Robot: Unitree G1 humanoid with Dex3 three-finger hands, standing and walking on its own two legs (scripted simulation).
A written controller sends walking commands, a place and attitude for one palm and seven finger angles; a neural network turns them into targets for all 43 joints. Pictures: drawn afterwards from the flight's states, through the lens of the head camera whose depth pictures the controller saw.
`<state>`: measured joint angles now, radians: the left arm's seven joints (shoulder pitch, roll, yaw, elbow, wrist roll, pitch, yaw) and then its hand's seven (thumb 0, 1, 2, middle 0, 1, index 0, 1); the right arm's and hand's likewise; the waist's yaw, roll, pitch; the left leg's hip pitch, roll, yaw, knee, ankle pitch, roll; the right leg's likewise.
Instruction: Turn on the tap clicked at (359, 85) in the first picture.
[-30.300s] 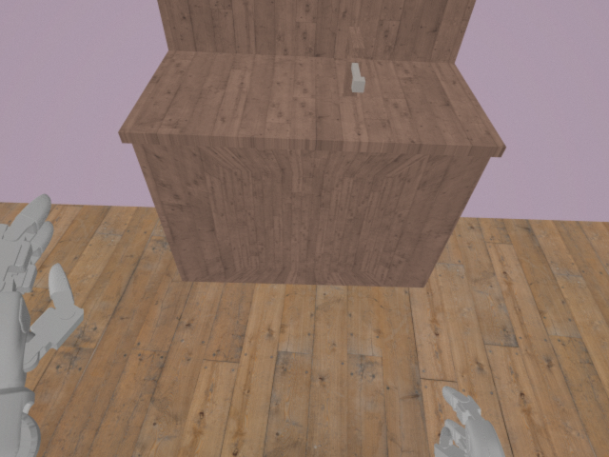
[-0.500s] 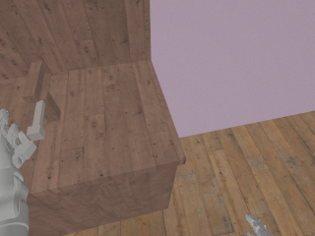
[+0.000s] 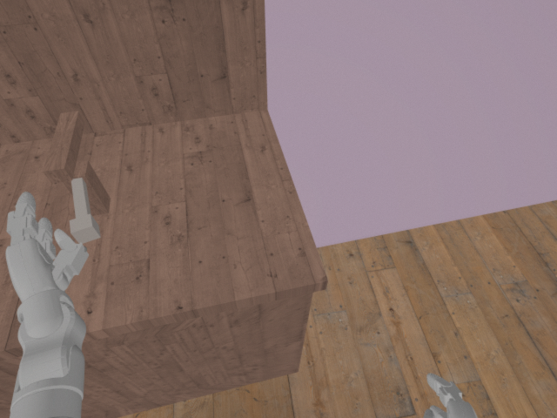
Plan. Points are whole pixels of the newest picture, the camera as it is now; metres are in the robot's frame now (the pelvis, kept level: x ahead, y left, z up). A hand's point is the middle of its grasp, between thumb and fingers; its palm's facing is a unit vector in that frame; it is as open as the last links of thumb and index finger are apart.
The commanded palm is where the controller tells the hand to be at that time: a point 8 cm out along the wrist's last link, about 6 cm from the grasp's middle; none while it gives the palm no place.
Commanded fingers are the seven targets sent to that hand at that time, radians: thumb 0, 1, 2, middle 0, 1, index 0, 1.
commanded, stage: push the lever round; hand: left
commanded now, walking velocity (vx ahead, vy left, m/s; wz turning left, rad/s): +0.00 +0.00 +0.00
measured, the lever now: (85, 229) +0.34 +0.31 +0.08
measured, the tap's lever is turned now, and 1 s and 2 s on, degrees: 13 37 60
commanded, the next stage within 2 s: none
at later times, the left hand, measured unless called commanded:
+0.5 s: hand (106, 247) +0.32 +0.27 +0.08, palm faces +0.68 -0.73 -0.07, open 7.6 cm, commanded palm +0.27 +0.29 +0.08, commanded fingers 0.00 0.90 0.90 -0.15 -0.15 -0.15 -0.15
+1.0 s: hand (131, 234) +0.34 +0.24 +0.07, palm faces +0.75 -0.65 -0.08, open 7.7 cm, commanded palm +0.30 +0.27 +0.08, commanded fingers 0.00 0.90 0.90 -0.15 -0.15 -0.15 -0.15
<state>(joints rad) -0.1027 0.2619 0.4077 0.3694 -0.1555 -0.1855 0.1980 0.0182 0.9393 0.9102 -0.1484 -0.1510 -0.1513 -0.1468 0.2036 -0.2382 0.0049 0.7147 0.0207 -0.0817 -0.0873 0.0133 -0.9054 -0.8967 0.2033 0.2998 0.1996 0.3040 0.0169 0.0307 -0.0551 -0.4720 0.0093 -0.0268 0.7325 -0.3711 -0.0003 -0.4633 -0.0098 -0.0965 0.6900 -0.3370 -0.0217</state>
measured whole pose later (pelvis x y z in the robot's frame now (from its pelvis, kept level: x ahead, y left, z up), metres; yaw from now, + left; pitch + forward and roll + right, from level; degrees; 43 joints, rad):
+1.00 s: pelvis -0.01 +0.00 +0.00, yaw +1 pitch +5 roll -1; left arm -0.25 0.09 0.24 0.41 0.00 -0.11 0.65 0.00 0.93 0.93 -0.15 -0.15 -0.15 -0.15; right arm 0.13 -0.21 0.00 0.75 -0.02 0.02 -0.08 0.01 -0.91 -0.90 0.20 0.30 0.20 0.30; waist 0.01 0.03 -0.06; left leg -0.45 0.01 -0.04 0.71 -0.35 -0.01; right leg -0.44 -0.01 -0.11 0.68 -0.32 -0.03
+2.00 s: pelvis +0.00 -0.01 +0.00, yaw +1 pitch +8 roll -1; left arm -0.48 0.02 0.29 0.63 0.07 -0.10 0.86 0.02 0.96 0.94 -0.15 -0.15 -0.15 -0.15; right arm 0.15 -0.19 -0.04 0.79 -0.07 0.06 0.00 0.01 -0.91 -0.90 0.20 0.30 0.20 0.30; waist -0.01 0.03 -0.09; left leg -0.50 0.01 -0.05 0.74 -0.37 -0.01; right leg -0.49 -0.01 -0.12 0.70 -0.35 -0.03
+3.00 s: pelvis +0.00 -0.01 +0.00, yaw +0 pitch +8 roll -1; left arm -0.55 0.06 0.36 0.70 0.08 -0.12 0.84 0.03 0.91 0.91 -0.15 -0.15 -0.15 -0.15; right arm 0.20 -0.21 -0.05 0.79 -0.08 0.05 0.01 0.01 -0.91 -0.90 0.20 0.30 0.20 0.30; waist -0.04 0.03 -0.09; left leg -0.48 0.02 -0.03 0.70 -0.35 -0.01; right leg -0.47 0.00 -0.10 0.66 -0.32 -0.03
